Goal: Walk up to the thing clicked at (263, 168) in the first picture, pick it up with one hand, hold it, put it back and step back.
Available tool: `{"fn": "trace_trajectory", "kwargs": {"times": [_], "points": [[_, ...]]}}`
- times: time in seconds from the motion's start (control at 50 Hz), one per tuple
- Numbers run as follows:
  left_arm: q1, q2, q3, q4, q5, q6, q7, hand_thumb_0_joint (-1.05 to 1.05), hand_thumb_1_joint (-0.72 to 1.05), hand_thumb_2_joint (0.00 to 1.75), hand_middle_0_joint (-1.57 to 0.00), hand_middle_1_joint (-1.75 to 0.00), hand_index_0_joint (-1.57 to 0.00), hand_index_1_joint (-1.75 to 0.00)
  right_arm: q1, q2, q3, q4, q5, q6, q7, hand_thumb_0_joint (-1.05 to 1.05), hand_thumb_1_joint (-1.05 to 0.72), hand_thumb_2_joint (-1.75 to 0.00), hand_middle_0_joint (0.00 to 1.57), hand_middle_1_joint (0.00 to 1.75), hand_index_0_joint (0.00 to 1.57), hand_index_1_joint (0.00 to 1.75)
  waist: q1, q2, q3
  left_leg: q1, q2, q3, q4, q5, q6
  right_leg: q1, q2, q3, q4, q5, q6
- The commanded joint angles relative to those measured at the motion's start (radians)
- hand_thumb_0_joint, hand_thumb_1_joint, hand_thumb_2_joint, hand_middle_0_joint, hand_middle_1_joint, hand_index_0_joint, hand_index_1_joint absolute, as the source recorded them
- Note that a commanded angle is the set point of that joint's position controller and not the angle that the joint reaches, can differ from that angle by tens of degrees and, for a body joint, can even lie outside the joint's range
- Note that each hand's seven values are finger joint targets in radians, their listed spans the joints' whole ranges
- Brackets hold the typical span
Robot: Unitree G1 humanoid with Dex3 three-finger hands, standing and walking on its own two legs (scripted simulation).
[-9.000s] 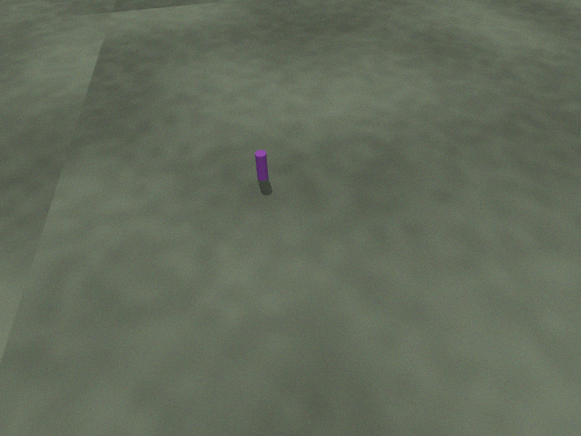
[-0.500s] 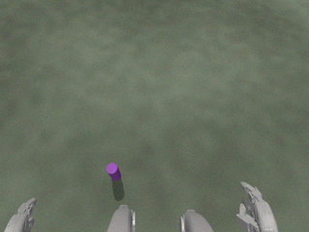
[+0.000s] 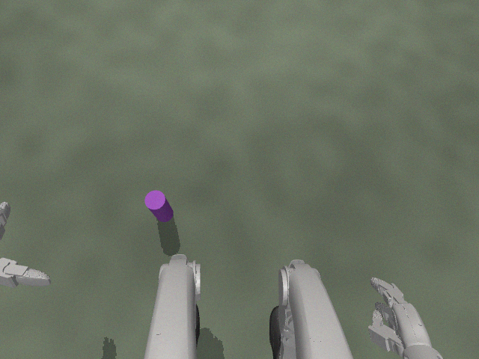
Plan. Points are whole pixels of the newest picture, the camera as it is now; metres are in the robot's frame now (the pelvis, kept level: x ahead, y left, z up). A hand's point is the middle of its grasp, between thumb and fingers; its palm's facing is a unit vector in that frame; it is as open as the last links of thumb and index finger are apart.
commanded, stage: go down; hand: left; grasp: from the side
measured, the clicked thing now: (160, 207) +0.46 +0.24 -0.45
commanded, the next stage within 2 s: approach in 1.34 s
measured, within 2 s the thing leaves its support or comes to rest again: neither
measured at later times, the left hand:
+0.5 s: hand (26, 220) +0.34 +0.39 -0.11, palm faces +0.19 -0.97 -0.16, open 17.1 cm
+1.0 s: hand (29, 211) +0.36 +0.40 -0.13, palm faces +0.18 -0.98 -0.13, open 17.4 cm
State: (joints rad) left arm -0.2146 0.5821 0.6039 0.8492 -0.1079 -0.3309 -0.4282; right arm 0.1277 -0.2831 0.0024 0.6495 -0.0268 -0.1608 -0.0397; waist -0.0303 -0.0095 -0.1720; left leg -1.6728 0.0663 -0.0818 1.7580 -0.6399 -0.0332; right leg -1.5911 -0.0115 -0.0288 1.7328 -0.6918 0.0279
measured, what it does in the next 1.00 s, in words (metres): lowers itself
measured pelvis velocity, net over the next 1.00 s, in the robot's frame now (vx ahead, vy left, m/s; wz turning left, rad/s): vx -0.03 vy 0.00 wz -0.06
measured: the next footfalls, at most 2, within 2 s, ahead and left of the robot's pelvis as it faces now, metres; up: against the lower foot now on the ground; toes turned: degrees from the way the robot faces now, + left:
none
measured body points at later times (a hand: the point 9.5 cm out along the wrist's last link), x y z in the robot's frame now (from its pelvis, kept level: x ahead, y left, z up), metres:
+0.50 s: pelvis -0.03 +0.00 -0.09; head +0.17 +0.05 +0.31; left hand +0.32 +0.44 -0.09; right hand +0.14 -0.28 -0.20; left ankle +0.06 +0.14 -0.50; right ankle +0.05 -0.14 -0.50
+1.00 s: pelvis -0.03 +0.00 -0.14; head +0.17 +0.06 +0.26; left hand +0.34 +0.46 -0.12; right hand +0.11 -0.28 -0.24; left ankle +0.06 +0.14 -0.50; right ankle +0.05 -0.14 -0.50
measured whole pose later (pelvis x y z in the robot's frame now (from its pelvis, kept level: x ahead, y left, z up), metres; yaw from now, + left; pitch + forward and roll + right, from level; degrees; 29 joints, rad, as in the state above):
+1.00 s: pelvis -0.03 +0.00 -0.14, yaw -4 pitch +32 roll -7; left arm -0.55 0.87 0.82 1.06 -0.18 -0.39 -0.69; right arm 0.10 -0.34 0.09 0.68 -0.05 -0.16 -0.02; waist -0.07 -0.03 -0.10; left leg -2.11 0.05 -0.16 2.21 -0.66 -0.04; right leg -2.01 0.01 -0.05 2.16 -0.72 0.04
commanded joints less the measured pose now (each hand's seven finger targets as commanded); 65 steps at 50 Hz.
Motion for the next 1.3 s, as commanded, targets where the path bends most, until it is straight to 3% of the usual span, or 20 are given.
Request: {"fn": "trace_trajectory", "kwargs": {"times": [0.0,0.08,0.14,0.16,0.2,0.28,0.36,0.44,0.52,0.58,0.6,0.84,0.86,0.94,1.02,1.06,1.2,1.28], "points": [[-0.174,0.387,0.131,-0.118,-0.038,-0.104,-0.035,0.0,-0.44,0.13,-0.04,-0.13,-0.04,-0.13,0.067,-0.211,-0.07,-0.077,0.003,-0.031,-0.014,0.0,-0.9,-0.9,0.2,0.3,0.2,0.3,0.024,0.143,-0.518,0.394,-0.026,0.01,-0.161,0.205,0.054,0.127,0.023,-0.014,-0.154,0.2,-0.059],[-0.25,0.434,0.141,-0.101,-0.042,-0.119,-0.074,0.0,-0.44,0.12,-0.04,-0.13,-0.04,-0.12,0.068,-0.226,-0.062,-0.07,0.0,-0.026,-0.015,0.0,-0.9,-0.9,0.2,0.3,0.2,0.3,0.025,0.176,-0.536,0.372,-0.023,0.006,-0.14,0.154,0.048,0.074,0.025,-0.019,-0.118,0.157,-0.063],[-0.237,0.448,0.165,-0.046,-0.051,-0.117,-0.101,0.0,-0.46,0.11,-0.04,-0.11,-0.04,-0.11,0.079,-0.237,-0.052,-0.05,0.0,-0.021,-0.011,0.0,-0.9,-0.9,0.2,0.3,0.2,0.3,0.034,0.189,-0.545,0.364,-0.02,-0.01,-0.104,0.193,0.044,0.023,0.024,-0.036,-0.055,0.183,-0.067],[-0.279,0.481,0.174,-0.08,-0.054,-0.122,-0.105,0.0,-0.46,0.12,-0.04,-0.12,-0.03,-0.11,0.078,-0.235,-0.049,-0.055,0.001,-0.019,-0.011,0.0,-0.9,-0.9,0.2,0.3,0.2,0.3,0.033,0.187,-0.556,0.335,-0.021,-0.006,-0.095,0.167,0.045,0.024,0.027,-0.036,-0.052,0.162,-0.067],[-0.264,0.487,0.183,-0.019,-0.06,-0.118,-0.117,0.0,-0.47,0.11,-0.04,-0.11,-0.04,-0.11,0.07,-0.232,-0.041,-0.053,0.0,-0.017,-0.011,0.0,-0.9,-0.9,0.2,0.3,0.2,0.3,0.032,0.154,-0.504,0.261,-0.023,0.009,-0.073,0.122,0.051,0.025,0.029,-0.031,-0.057,0.132,-0.063],[-0.331,0.552,0.21,-0.056,-0.069,-0.129,-0.141,0.0,-0.46,0.1,-0.04,-0.1,-0.04,-0.1,0.067,-0.243,-0.034,-0.051,-0.001,-0.016,-0.008,0.0,-0.9,-0.9,0.2,0.3,0.2,0.3,0.034,0.183,-0.525,0.228,-0.02,0.014,-0.039,0.092,0.05,0.008,0.031,-0.03,-0.02,0.112,-0.064],[-0.349,0.563,0.224,-0.022,-0.077,-0.131,-0.165,0.0,-0.47,0.1,-0.03,-0.1,-0.03,-0.1,0.069,-0.255,-0.029,-0.042,-0.002,-0.017,-0.008,0.0,-0.91,-0.9,0.2,0.3,0.2,0.3,0.025,0.195,-0.531,0.217,-0.017,0.004,0.0,0.12,0.048,-0.052,0.033,-0.047,0.036,0.132,-0.067],[-0.406,0.582,0.221,-0.02,-0.084,-0.134,-0.188,0.0,-0.51,0.09,-0.04,-0.1,-0.04,-0.09,0.074,-0.263,-0.027,-0.034,-0.008,-0.019,-0.007,0.0,-0.91,-0.91,0.2,0.3,0.2,0.3,0.009,0.198,-0.526,0.174,-0.017,0.011,0.036,0.085,0.051,-0.07,0.037,-0.048,0.052,0.111,-0.064],[-0.436,0.635,0.248,-0.03,-0.09,-0.139,-0.205,0.0,-0.54,0.09,-0.04,-0.1,-0.04,-0.1,0.075,-0.272,-0.021,-0.028,-0.009,-0.022,-0.006,0.0,-0.92,-0.91,0.2,0.3,0.2,0.3,0.019,0.226,-0.538,0.155,-0.016,0.012,0.063,0.081,0.049,-0.099,0.038,-0.053,0.095,0.109,-0.067],[-0.442,0.63,0.242,-0.012,-0.093,-0.134,-0.221,0.0,-0.53,0.1,-0.04,-0.1,-0.03,-0.1,0.074,-0.279,-0.018,-0.027,-0.009,-0.021,-0.005,0.0,-0.92,-0.91,0.2,0.3,0.2,0.3,0.015,0.234,-0.538,0.167,-0.015,0.002,0.08,0.096,0.047,-0.14,0.038,-0.061,0.119,0.12,-0.07],[-0.436,0.644,0.259,0.003,-0.095,-0.131,-0.222,0.0,-0.52,0.1,-0.04,-0.1,-0.04,-0.1,0.08,-0.277,-0.014,-0.024,-0.011,-0.022,-0.004,0.0,-0.92,-0.91,0.2,0.3,0.2,0.3,0.011,0.224,-0.54,0.143,-0.015,0.006,0.091,0.104,0.048,-0.119,0.038,-0.062,0.125,0.124,-0.067],[-0.49,0.71,0.288,0.01,-0.103,-0.119,-0.248,0.0,-0.55,0.08,-0.05,-0.09,-0.04,-0.1,0.087,-0.285,0.005,-0.021,-0.016,-0.019,0.0,0.0,-0.92,-0.91,0.2,0.3,0.2,0.3,0.008,0.21,-0.557,0.073,-0.02,0.02,0.169,0.117,0.053,-0.134,0.043,-0.066,0.173,0.133,-0.064],[-0.483,0.689,0.271,0.033,-0.102,-0.113,-0.251,0.0,-0.53,0.09,-0.04,-0.09,-0.04,-0.1,0.081,-0.288,0.001,-0.021,-0.014,-0.019,0.0,0.0,-0.92,-0.91,0.2,0.3,0.2,0.3,-0.001,0.202,-0.529,0.054,-0.02,0.019,0.166,0.083,0.055,-0.156,0.045,-0.069,0.169,0.107,-0.064],[-0.511,0.722,0.28,0.009,-0.1,-0.111,-0.254,0.0,-0.52,0.08,-0.04,-0.09,-0.04,-0.09,0.077,-0.296,0.003,-0.022,-0.014,-0.02,0.001,0.0,-0.91,-0.9,0.2,0.3,0.2,0.3,0.004,0.231,-0.504,0.042,-0.016,0.007,0.153,0.012,0.052,-0.195,0.047,-0.08,0.188,0.058,-0.066],[-0.514,0.726,0.281,0.001,-0.108,-0.109,-0.264,0.0,-0.53,0.08,-0.04,-0.09,-0.04,-0.09,0.076,-0.301,0.007,-0.025,-0.013,-0.023,0.0,0.0,-0.91,-0.91,0.2,0.3,0.2,0.3,0.004,0.251,-0.518,0.058,-0.016,0.004,0.165,0.031,0.049,-0.215,0.047,-0.083,0.209,0.076,-0.068],[-0.504,0.725,0.288,0.02,-0.109,-0.106,-0.267,0.0,-0.53,0.09,-0.04,-0.09,-0.04,-0.09,0.091,-0.304,0.013,-0.018,-0.015,-0.021,-0.001,0.0,-0.92,-0.91,0.2,0.3,0.2,0.3,0.002,0.259,-0.539,0.087,-0.018,0.002,0.184,0.098,0.047,-0.206,0.044,-0.086,0.222,0.125,-0.068],[-0.516,0.755,0.298,0.022,-0.11,-0.109,-0.27,0.0,-0.51,0.09,-0.04,-0.09,-0.04,-0.09,0.078,-0.303,0.02,-0.029,-0.014,-0.015,0.003,0.0,-0.91,-0.91,0.2,0.3,0.2,0.3,0.002,0.239,-0.505,0.027,-0.019,0.002,0.192,0.052,0.05,-0.215,0.047,-0.09,0.226,0.083,-0.067],[-0.535,0.776,0.307,-0.003,-0.117,-0.115,-0.278,0.0,-0.51,0.09,-0.04,-0.08,-0.03,-0.09,0.081,-0.31,0.024,-0.026,-0.018,-0.014,0.002,0.0,-0.91,-0.91,0.2,0.3,0.2,0.3,-0.001,0.264,-0.525,0.039,-0.02,0.009,0.211,0.077,0.051,-0.206,0.048,-0.089,0.234,0.105,-0.066]]}}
